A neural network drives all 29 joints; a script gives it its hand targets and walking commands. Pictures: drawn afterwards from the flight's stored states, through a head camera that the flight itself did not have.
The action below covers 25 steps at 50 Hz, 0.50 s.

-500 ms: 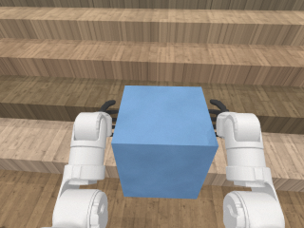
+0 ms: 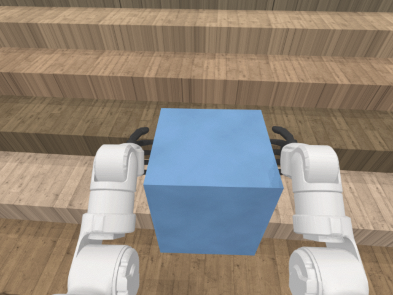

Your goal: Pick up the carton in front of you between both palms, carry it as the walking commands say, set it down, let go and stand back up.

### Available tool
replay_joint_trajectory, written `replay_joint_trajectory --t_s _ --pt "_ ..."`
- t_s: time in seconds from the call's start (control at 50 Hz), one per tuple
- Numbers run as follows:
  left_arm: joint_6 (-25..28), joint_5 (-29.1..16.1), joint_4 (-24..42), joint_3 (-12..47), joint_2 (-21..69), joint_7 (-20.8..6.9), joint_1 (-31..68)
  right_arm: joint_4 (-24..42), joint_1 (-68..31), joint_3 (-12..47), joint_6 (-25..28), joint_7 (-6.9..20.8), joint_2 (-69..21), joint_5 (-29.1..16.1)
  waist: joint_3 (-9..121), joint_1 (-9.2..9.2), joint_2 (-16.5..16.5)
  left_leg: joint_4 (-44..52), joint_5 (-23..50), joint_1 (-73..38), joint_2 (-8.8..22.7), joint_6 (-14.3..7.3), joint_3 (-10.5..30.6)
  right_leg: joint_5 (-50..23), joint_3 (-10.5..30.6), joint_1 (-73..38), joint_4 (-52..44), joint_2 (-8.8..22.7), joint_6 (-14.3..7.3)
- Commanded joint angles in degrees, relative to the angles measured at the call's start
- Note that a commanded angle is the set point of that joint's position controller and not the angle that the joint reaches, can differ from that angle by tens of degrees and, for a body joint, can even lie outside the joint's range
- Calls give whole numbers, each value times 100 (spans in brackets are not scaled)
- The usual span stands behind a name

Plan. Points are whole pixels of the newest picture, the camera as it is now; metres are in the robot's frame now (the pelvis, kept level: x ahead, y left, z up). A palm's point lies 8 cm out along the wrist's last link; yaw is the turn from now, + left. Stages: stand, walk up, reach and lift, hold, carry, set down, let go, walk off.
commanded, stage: carry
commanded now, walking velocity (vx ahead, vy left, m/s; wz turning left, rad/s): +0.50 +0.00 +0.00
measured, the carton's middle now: (208, 183) +0.35 +0.00 +0.05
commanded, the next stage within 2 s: none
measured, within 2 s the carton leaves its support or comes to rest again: neither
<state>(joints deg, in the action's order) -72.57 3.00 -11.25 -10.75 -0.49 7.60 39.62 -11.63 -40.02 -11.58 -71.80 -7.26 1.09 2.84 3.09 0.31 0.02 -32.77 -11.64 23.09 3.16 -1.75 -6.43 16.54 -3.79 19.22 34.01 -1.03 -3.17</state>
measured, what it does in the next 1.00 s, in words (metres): climbs: right foot 0.15 m higher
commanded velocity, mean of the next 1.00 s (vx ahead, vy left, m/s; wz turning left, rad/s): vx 0.50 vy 0.00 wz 0.00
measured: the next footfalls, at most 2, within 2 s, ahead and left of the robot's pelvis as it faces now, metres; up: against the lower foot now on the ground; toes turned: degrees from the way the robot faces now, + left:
right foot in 0.62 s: +0.40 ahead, -0.16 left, +0.15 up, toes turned -4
left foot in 1.18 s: +0.74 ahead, -0.03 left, +0.30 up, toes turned +6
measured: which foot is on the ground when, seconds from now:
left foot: down 0.00-0.64, up 0.66-1.00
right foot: down 0.00-0.30, up 0.32-0.60, down 0.62-1.00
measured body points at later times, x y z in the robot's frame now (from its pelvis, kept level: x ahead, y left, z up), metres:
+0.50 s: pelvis +0.14 -0.01 +0.01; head +0.15 +0.00 +0.46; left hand +0.53 +0.12 +0.18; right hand +0.51 -0.18 +0.17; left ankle +0.06 +0.11 -0.73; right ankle +0.14 -0.13 -0.45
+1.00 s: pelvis +0.41 -0.11 +0.16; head +0.46 -0.13 +0.61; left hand +0.78 +0.09 +0.35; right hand +0.83 -0.21 +0.35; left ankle +0.48 +0.00 -0.31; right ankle +0.36 -0.16 -0.58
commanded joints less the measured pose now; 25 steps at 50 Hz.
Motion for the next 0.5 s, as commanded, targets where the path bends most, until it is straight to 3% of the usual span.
replay_joint_trajectory --t_s 0.0,0.04,0.12,0.16,0.2,0.22,0.24,0.26,0.28,0.3,0.32,0.34,0.4,0.42,0.46,0.48 --pt "258 -2714 1336 3245 6371 -1289 5235 1194 -4979 3313 145 1294 -6398 -2704 2235 31 -24 507 -2176 -750 435 -530 801 1724 839 -133 -808 605 -541" --pt "162 -2767 1558 3253 6171 -1217 5458 1425 -5209 3311 55 1208 -6199 -2760 2200 76 15 409 -2276 -527 364 -588 832 1888 977 -216 -825 648 -652" --pt "-109 -2710 1437 3116 5708 -1120 5271 1263 -5042 3142 -209 1089 -5827 -2688 2443 167 600 -488 -1076 -220 -52 -484 267 1350 1620 -941 -1183 1051 -975" --pt "-224 -2678 1156 3009 5627 -1143 5202 963 -4930 2982 -335 1104 -5709 -2572 2415 140 641 -598 -743 2 0 -497 273 630 1825 -1253 -1011 1220 -1120" --pt "-293 -2654 806 2891 5660 -1181 5189 554 -4852 2784 -419 1162 -5649 -2454 2319 46 438 -387 -463 -208 84 -536 428 -593 1513 -1125 -583 1140 -1043" --pt "-317 -2650 649 2840 5750 -1199 5253 358 -4885 2691 -435 1195 -5658 -2409 2316 -37 29 -15 -94 -860 176 -622 650 -1312 912 -692 -142 791 -788" --pt "-331 -2650 515 2792 5836 -1221 5335 156 -4837 2586 -438 1226 -5671 -2345 2352 -207 -640 472 420 -1716 448 -792 1202 -1697 346 -30 647 430 -478" --pt "-343 -2649 379 2742 5917 -1243 5389 -67 -4678 2461 -425 1247 -5678 -2273 2473 -382 -1312 903 873 -2617 893 -1062 1977 -1098 67 821 1557 230 -218" --pt "-334 -2661 306 2712 6024 -1266 5504 -148 -4659 2385 -385 1262 -5713 -2262 2448 -498 -1773 1194 1434 -3391 1356 -1342 2722 -31 -109 1865 2234 57 -3" --pt "-310 -2658 309 2673 6093 -1276 5691 -20 -4815 2391 -353 1270 -5802 -2310 2242 -607 -1527 1240 2038 -3906 1672 -1628 3148 919 -192 2839 2945 -72 99" --pt "-291 -2640 325 2576 6130 -1271 5859 278 -5215 2459 -343 1265 -5918 -2443 2214 -674 -889 1190 2310 -4102 1839 -1858 3293 1316 -69 3371 4045 -68 104" --pt "-293 -2634 337 2475 6162 -1252 5890 626 -5645 2561 -341 1245 -6010 -2625 2253 -692 -542 1179 2128 -4162 1896 -1915 3246 1428 135 3808 5086 44 27" --pt "-386 -2566 494 2299 6114 -1139 5897 1301 -6332 2698 -371 1137 -6102 -2945 2341 -720 -652 1126 580 -4678 1925 -1656 3178 2131 901 5677 8260 296 -502" --pt "-422 -2511 537 2259 6038 -1093 5849 1375 -6348 2722 -392 1118 -6116 -2976 2266 -742 -584 1174 331 -4833 1980 -1549 3116 2380 1001 6232 8805 347 -614" --pt "-473 -2360 525 2192 5857 -1009 5793 1424 -6463 2761 -442 1138 -6116 -3021 1842 -737 -335 1470 -398 -4616 1923 -1246 2709 2464 907 6838 9111 504 -562" --pt "-487 -2278 471 2169 5741 -990 5705 1386 -6484 2760 -456 1174 -6144 -3037 1485 -539 -146 1810 -842 -3804 1491 -938 2176 2319 611 6312 7846 718 -457"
